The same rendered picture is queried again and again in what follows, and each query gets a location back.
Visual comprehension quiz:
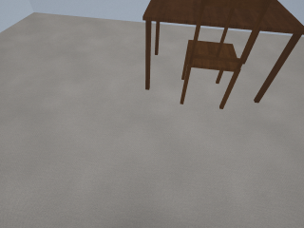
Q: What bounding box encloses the table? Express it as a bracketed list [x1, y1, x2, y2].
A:
[142, 0, 304, 103]

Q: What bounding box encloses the chair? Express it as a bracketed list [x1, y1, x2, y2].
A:
[180, 0, 272, 109]

